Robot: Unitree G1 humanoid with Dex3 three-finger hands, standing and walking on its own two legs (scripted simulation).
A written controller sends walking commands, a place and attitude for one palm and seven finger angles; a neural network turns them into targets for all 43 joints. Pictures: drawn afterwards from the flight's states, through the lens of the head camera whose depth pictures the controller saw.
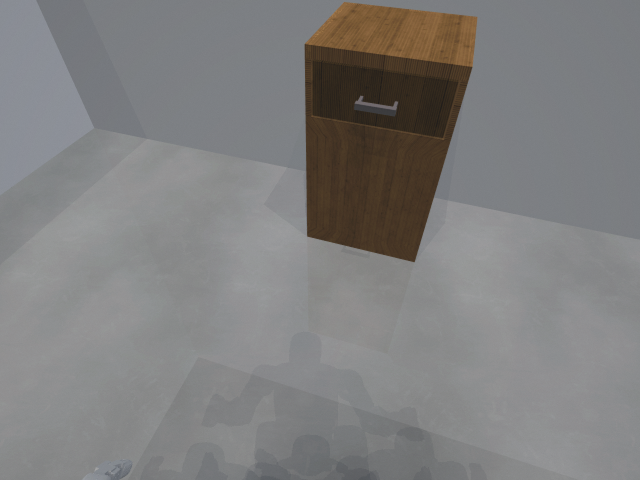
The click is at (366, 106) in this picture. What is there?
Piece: drawer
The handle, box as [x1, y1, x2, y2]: [354, 96, 397, 116]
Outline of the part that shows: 354,104 354,109 394,116 397,102 395,101 392,106 386,106 362,102 361,101 363,96 360,96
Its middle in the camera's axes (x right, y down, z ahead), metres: +0.17 -0.40 +1.17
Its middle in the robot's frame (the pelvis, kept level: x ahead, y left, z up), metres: +1.15 -0.12 -0.08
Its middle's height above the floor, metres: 0.69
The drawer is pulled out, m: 0.00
